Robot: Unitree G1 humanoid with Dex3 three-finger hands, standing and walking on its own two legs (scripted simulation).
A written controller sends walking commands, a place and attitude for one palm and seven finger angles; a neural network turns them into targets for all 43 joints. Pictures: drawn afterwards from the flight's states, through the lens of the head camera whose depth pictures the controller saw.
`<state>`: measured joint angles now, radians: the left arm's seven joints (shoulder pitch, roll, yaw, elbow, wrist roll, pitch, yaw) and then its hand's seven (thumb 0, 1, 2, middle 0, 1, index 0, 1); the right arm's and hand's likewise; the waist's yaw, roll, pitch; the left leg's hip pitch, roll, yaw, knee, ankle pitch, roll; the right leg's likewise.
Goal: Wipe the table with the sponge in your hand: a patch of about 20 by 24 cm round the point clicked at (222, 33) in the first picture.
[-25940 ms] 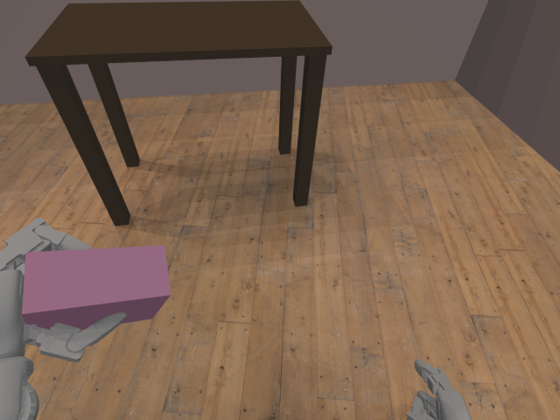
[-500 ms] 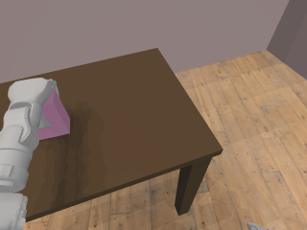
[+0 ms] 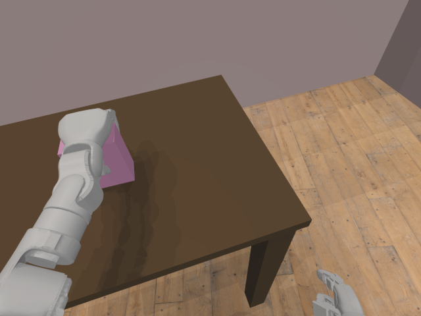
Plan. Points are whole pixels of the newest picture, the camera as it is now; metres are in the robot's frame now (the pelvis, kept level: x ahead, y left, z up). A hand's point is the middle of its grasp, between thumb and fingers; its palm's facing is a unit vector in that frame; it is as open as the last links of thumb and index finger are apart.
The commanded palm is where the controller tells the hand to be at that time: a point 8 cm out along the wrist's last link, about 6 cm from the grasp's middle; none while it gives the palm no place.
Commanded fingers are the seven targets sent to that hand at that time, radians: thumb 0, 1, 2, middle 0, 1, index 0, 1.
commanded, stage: wipe back along the middle lane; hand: left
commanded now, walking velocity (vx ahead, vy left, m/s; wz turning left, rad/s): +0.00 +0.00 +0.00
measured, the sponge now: (104, 164) +0.39 +0.27 +0.07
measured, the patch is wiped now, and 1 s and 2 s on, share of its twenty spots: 0.50 0.55 0.75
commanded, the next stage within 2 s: slide across to the third lane in 1.70 s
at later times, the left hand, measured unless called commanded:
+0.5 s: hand (104, 156) +0.37 +0.24 +0.11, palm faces +0.01 -0.02 -1.00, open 9.7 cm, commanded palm +0.33 +0.23 +0.15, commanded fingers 0.00 0.10 1.30 -1.20 -1.60 -1.20 -1.60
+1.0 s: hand (99, 179) +0.32 +0.23 +0.12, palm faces +0.10 -0.07 -0.99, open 9.7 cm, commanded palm +0.27 +0.21 +0.14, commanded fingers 0.00 0.10 1.30 -1.20 -1.60 -1.20 -1.60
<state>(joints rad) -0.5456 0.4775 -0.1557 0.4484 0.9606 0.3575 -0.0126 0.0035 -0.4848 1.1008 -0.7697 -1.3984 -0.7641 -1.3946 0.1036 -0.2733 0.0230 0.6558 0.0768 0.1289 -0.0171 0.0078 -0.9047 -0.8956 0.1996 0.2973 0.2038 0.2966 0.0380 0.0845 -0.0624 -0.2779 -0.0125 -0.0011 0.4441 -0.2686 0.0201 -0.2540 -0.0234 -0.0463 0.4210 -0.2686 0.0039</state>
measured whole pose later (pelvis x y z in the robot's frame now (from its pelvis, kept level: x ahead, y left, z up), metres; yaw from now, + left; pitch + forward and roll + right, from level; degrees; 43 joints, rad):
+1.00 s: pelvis -0.01 -0.01 +0.00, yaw -1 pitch +2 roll +0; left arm -0.19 0.43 -0.19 0.01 0.95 0.52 0.00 0.02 -0.46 1.10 -0.72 -1.45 -0.73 -1.43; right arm 0.07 -0.29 0.03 0.61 0.09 0.16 0.01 0.01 -0.91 -0.90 0.20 0.30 0.20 0.30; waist 0.07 0.10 -0.08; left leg -0.23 0.00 0.02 0.48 -0.29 0.01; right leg -0.23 -0.02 -0.02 0.48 -0.30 0.00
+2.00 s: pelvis -0.03 -0.03 -0.01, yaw -2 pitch -1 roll +1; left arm 0.04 0.39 -0.22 -0.25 0.95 0.55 0.03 0.02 -0.46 1.09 -0.72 -1.45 -0.74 -1.42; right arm 0.06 -0.29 0.02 0.61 0.08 0.13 0.01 0.01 -0.91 -0.90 0.20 0.30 0.20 0.30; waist 0.09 0.12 -0.05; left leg -0.20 0.02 0.02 0.50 -0.28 -0.02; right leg -0.22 0.01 -0.02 0.54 -0.30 -0.04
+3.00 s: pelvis -0.04 -0.04 +0.00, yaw -3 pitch -1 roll +1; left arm -0.28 0.29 -0.33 0.05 0.91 0.60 0.05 -0.01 -0.49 1.10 -0.77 -1.40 -0.79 -1.35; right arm 0.04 -0.27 0.04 0.65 0.09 0.21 0.00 0.01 -0.91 -0.90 0.20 0.30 0.20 0.30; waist 0.05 0.10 -0.07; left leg -0.19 0.04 0.03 0.46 -0.25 -0.02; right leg -0.22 0.03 -0.01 0.52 -0.28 -0.05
